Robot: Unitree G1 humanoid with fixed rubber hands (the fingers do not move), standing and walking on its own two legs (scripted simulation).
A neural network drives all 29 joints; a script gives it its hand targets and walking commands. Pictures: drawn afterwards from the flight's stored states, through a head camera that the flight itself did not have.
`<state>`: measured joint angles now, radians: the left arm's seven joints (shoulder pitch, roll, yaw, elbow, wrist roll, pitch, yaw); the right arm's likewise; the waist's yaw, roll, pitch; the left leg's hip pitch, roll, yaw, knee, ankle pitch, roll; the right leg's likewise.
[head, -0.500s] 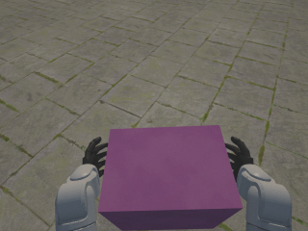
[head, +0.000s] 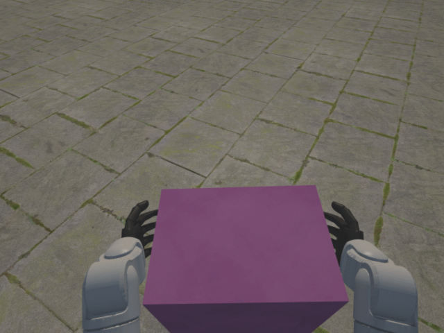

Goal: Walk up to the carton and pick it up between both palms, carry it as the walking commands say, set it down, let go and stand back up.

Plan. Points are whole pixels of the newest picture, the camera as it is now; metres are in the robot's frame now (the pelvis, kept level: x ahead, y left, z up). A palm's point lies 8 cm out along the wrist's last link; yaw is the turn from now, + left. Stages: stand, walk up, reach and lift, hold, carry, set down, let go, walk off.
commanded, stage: carry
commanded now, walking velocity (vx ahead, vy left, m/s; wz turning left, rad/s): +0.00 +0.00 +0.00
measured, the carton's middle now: (239, 268) +0.25 +0.00 +0.01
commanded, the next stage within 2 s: none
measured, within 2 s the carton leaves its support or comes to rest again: neither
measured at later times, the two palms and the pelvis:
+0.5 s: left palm (173, 228) +0.30 +0.12 +0.06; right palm (373, 254) +0.25 -0.22 +0.05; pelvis +0.02 -0.03 -0.02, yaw -7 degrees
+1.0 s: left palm (263, 221) +0.30 -0.04 +0.08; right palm out of the picture +0.16 -0.36 +0.09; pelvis -0.01 -0.11 +0.00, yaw -24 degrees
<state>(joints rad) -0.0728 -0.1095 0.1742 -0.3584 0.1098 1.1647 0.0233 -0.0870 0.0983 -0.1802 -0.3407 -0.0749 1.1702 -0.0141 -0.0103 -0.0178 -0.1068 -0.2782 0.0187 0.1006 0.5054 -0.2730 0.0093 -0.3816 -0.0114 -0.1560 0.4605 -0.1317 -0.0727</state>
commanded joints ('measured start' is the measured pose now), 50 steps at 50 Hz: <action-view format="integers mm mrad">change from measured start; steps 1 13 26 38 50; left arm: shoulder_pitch -462 -461 -417 -457 -414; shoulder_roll -765 -746 -761 -750 -724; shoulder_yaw -765 -770 -754 -810 -808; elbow -89 -91 -84 -209 -152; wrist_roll -391 -410 -410 -364 -386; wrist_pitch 9 7 2 -7 17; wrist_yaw -221 -224 -227 -191 -196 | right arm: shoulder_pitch -485 -437 -449 -388 -340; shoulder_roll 762 738 740 761 685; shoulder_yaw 739 711 735 756 734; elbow -82 -65 -132 -193 -226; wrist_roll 369 345 344 393 321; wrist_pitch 1 -5 -4 -23 5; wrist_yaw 210 199 203 216 207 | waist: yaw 8 2 18 -45 -10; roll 5 68 -182 82 327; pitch -195 -200 -284 -248 -167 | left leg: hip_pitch -18 43 -257 444 325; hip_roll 107 235 102 310 374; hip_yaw -112 -150 15 -101 91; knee -98 -70 552 -335 13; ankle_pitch -6 159 -423 -62 783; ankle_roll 3 14 -104 73 -32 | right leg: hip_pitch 158 39 334 -178 -138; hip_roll -160 -104 -272 30 12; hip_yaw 192 111 423 89 -45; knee -92 105 -17 133 192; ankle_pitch -73 87 579 241 -206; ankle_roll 19 33 -133 261 111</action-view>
